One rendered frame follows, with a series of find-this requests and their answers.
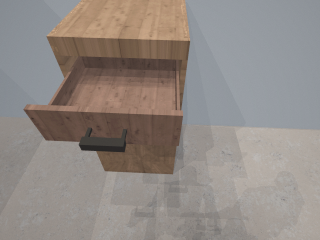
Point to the drawer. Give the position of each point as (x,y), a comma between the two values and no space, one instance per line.
(109,94)

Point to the handle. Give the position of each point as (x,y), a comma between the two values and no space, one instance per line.
(103,144)

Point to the cabinet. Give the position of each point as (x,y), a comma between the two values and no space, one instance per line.
(142,29)

